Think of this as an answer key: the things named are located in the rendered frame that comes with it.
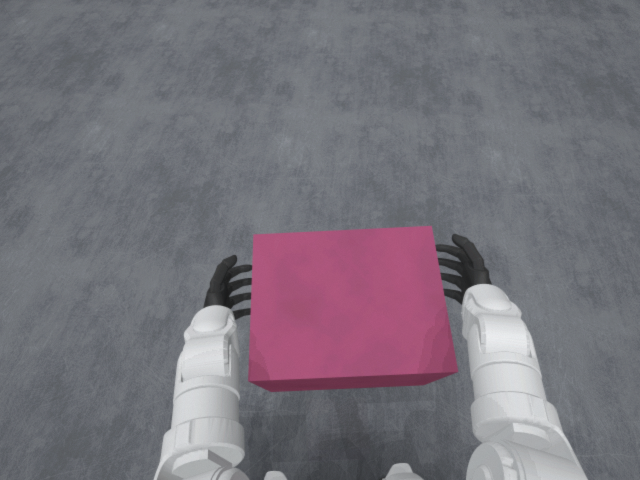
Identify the robot right upper arm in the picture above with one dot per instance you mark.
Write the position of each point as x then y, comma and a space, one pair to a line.
500, 459

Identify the robot right forearm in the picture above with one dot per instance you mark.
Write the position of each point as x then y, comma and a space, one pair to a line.
510, 401

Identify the carton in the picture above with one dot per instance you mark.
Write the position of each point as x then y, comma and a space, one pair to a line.
347, 309

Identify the right robot hand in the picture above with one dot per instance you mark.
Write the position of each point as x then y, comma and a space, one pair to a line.
471, 267

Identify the left robot hand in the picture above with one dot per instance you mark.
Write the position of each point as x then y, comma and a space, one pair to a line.
220, 288

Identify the robot left forearm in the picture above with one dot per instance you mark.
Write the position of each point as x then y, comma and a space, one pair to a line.
205, 431

